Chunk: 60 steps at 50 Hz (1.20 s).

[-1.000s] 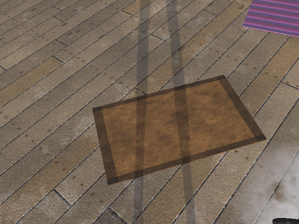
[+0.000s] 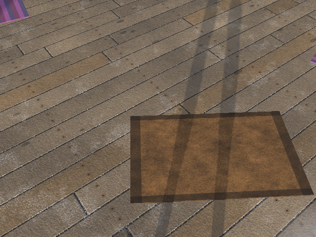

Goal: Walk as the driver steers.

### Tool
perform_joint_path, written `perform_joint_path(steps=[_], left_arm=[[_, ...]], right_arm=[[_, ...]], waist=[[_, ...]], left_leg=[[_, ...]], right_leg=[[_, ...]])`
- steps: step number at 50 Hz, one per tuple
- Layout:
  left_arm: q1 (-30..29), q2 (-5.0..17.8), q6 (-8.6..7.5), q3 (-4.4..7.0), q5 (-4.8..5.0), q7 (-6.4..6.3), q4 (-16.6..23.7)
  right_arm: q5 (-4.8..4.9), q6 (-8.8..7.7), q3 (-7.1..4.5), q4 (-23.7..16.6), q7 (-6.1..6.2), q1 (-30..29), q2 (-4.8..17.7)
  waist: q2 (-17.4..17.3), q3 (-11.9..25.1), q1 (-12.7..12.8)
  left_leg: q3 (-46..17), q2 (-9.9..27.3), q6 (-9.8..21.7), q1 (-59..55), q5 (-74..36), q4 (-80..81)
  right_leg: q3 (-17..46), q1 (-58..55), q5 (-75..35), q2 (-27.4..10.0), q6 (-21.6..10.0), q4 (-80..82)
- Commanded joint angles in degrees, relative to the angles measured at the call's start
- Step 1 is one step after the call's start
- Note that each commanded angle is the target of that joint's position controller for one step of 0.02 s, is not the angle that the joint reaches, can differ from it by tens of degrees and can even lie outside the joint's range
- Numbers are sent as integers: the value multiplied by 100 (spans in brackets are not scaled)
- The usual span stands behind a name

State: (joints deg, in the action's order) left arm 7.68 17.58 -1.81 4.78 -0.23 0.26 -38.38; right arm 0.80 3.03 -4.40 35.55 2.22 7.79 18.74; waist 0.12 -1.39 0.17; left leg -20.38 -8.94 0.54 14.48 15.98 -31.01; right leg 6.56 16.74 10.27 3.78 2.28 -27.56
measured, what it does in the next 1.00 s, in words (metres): walks ahead, turning right: left foot, then right foot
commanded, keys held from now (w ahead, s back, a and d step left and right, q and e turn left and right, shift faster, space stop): e+shift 0.26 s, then w+e+shift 0.32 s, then w+shift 0.06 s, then w+q+shift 0.36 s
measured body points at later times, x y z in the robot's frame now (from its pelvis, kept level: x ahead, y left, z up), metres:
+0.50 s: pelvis +0.05 +0.02 +0.01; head +0.06 +0.03 +0.46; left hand +0.29 +0.24 -0.08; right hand +0.03 -0.29 -0.08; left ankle +0.03 +0.12 -0.74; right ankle +0.03 -0.14 -0.66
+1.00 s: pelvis +0.29 -0.18 +0.00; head +0.32 -0.19 +0.45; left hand +0.51 +0.00 -0.11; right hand +0.16 -0.41 -0.14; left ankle +0.25 +0.01 -0.63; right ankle +0.25 -0.25 -0.74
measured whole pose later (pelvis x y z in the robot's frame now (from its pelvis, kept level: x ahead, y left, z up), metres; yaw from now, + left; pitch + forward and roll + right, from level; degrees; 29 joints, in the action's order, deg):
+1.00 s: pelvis +0.29 -0.18 +0.00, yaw -22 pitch +1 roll +0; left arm 13.4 14.7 -3.6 1.5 -2.8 0.6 -42.4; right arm 0.0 -2.6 -2.0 52.2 -1.7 25.6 14.3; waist -0.4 -1.4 -3.3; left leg -2.2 4.5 6.2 22.9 13.7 -70.8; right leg -7.8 13.8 16.8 0.2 -3.0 -29.5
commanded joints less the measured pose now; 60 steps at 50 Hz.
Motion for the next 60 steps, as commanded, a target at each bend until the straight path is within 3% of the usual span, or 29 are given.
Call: perform_joint_path(steps=[1, 2, 4, 6, 9, 13, 15, 17, 18, 19, 20, 22, 24, 25, 29, 34, 38, 39, 41, 42, 43, 44, 45, 46, 47, 49, 51, 55, 60], left_arm=[[-521, 432, -107, -60, -212, 32, 588], [-599, 386, -113, -109, -275, 52, 492], [-412, 531, -50, -42, -27, 40, 454], [-107, 1126, 38, 155, 110, -41, 470], [338, 1075, 120, 214, 128, -156, 501], [356, 1029, 254, 325, 223, -264, 568], [304, 944, 378, 325, 294, -314, 614], [-176, 851, 424, 249, 303, -306, 800], [-116, 574, 390, 168, 285, -292, 822], [242, -20, 334, -8, 245, -239, 860], [-71, 324, 169, 49, 294, -207, 1187], [127, 774, 108, 159, 224, -144, 921], [343, 651, 80, 130, 177, -53, 784], [25, 649, 262, 114, -449, 256, 731], [-62, 594, 403, 82, -152, 494, 701], [-890, 419, 257, -33, -232, 490, 765], [-1720, 243, 123, -236, -321, 557, 977], [-1692, 78, 71, -308, -266, 530, 1081], [-442, 319, 28, -206, -230, 325, 757], [1029, 581, -46, -81, -204, 195, 326], [2177, 1180, -83, 116, -322, 47, 27], [2290, 1679, -160, 218, -437, -13, -7], [2134, 1320, -154, 136, -369, -38, -13], [1597, 1006, -168, 34, -370, -35, -178], [1282, 705, -204, -21, -334, -4, -206], [1075, 293, -261, -131, -207, -19, -310], [1153, 5, -340, -196, -92, -1, -532], [1222, -155, -504, -230, -97, 53, -790], [1394, 332, -521, -212, -119, -171, -987]], right_arm=[[-317, -149, 117, 9, -44, 1044, 14], [-278, -189, 21, -124, -25, 819, 281], [-253, -274, -75, -120, 19, 83, 575], [-180, -284, -127, -152, 28, -69, 560], [-57, -401, -128, -171, -14, -252, 402], [19, -520, -137, -87, -108, -244, 313], [85, -571, -122, -8, -192, -72, 257], [165, -612, -186, 240, -232, 557, 265], [155, -616, -296, 395, -184, 1057, 555], [0, -637, -321, 336, -172, 1289, 961], [-291, -753, -356, 249, -227, 835, 1226], [-137, -852, -188, 84, -124, 277, 664], [-93, -873, -107, 141, -65, 540, 569], [-370, -741, -84, 350, -115, 963, 721], [-304, -782, -42, 438, -247, 1291, 622], [-323, -905, 71, 933, -249, 2240, 412], [-198, -826, 191, 1462, -211, 2759, 292], [-252, -802, 169, 1538, -185, 2667, 509], [-237, -792, 121, 1712, -148, 2415, 871], [-162, -791, 81, 1683, -159, 2056, 1049], [-123, -853, 167, 1447, -202, 1862, 723], [27, -890, 347, 1110, -319, 2283, -269], [20, -875, 135, 1097, -311, 1546, 464], [52, -826, 94, 980, -327, 1279, 374], [26, -784, 149, 1074, -359, 1387, 155], [-121, -580, 165, 1308, -431, 1758, -147], [-144, -419, 141, 1261, -497, 1553, -286], [-113, -344, 206, 803, -595, 497, -381], [-134, -386, 306, 390, -727, -269, -166]], waist=[[621, 695, -660], [1178, 250, -721], [883, -31, -284], [983, -7, -133], [1109, 266, 82], [790, 745, 57], [742, 954, -24], [889, 587, -522], [447, 629, -691], [-752, 893, -521], [-1159, 126, -349], [-835, -272, -173], [-661, -230, -242], [-11, -352, -316], [-611, -600, -315], [-455, -998, -606], [-515, -969, -745], [-901, -956, -574], [-1037, -60, 249], [-1019, 610, 1048], [-522, 1497, 1541], [1129, 2488, 922], [169, 1957, 1121], [199, 810, 672], [211, 329, 420], [592, -76, 26], [559, -359, -121], [625, -809, -195], [339, -758, -364]], left_leg=[[252, 450, 45, -33, 1246, -499], [654, 556, -231, 85, 1320, -292], [912, 650, -350, -10, 310, 157], [1221, 480, -384, 266, 414, -48], [1267, 320, -420, 903, 1306, -744], [1080, 360, -480, 1146, 1255, -970], [1258, 358, -338, 332, 790, -258], [1505, 484, -68, -1376, -202, 1086], [1119, 1110, 80, -2586, -124, 1294], [-799, 2620, 528, -2962, 1704, 1646], [-2008, 3269, 929, -1933, 2734, 2127], [-931, 2784, 652, -1754, 2262, 2191], [73, 2390, 395, -1692, 1311, 2152], [471, 2260, 386, -956, 1442, 2413], [1440, 2090, 158, -865, 915, 2519], [1638, 2238, 499, -1590, 388, 2761], [1886, 2204, 824, -2266, -2456, 2833], [1854, 2410, 894, -2104, -3624, 2544], [2042, 2506, 850, -1879, -7201, 1022], [2133, 2358, 760, -1061, -6934, -422], [2241, 1967, 698, 517, -4527, -2369], [1830, 975, 660, 2334, 1133, -4348], [1255, 1034, 811, 2519, 617, -4775], [1387, 1285, 804, 2712, -75, -4632], [1518, 1491, 731, 2559, -348, -4387], [1636, 1664, 565, 2205, -462, -4258], [1731, 1707, 518, 2501, -598, -4373], [2282, 1524, 513, 2808, -1528, -3770], [3244, 934, 868, 1958, -2013, -1679]], right_leg=[[1531, -979, -2156, -1443, -647, 868], [2349, -211, -1257, -1807, -1386, 1183], [2125, -138, 62, -1235, -1189, 1169], [2322, -415, 288, -1131, -1141, 1076], [2790, -1101, -566, -1233, -1357, 916], [2893, -1653, -1888, -1218, -1379, 620], [2797, -962, 691, -910, -1258, 895], [2570, 810, 2537, -482, -925, 994], [1935, 1974, 2830, -65, -532, -8], [892, 2771, 2557, 539, -372, -1848], [917, 3609, 1773, -81, -329, -2513], [562, 3764, 834, -441, -188, -3271], [277, 3712, 221, -585, -116, -3991], [-86, 3342, 105, -404, -148, -4332], [-191, 3573, -546, -566, -163, -4592], [-73, 3947, -501, -275, -389, -3279], [-1493, 3163, 98, -369, -684, -1674], [-1388, 2501, 397, -380, -800, -1247], [-1408, 390, 997, 179, -1031, -1078], [-1087, -1466, 555, 111, -1107, -634], [319, -3466, 1792, -1120, -1152, -356], [3148, -4754, 4006, -2936, -1272, 436], [3582, -3603, 3961, -2902, -972, 1228], [2450, -2708, 2937, -2591, -836, 1249], [1637, -2046, 1934, -2372, -823, 1434], [407, -1223, 1170, -1934, -608, 1693], [-410, -1126, 365, -1694, -397, 1860], [-1798, -767, -1627, -1211, -144, 2165], [-2499, -1466, -5661, -1318, -62, 1838]])
Next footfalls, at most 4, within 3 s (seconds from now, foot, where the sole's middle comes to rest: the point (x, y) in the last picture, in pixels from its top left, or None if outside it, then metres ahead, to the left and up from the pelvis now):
0.36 left None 0.06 0.11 -0.77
0.84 right None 0.28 -0.27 -0.77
1.30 left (229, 182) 0.73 -0.30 -0.77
1.74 right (241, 111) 1.16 -0.43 -0.77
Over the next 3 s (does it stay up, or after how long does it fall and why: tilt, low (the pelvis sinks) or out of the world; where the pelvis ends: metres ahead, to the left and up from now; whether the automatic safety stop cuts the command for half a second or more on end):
stays up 1.59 -0.34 -0.01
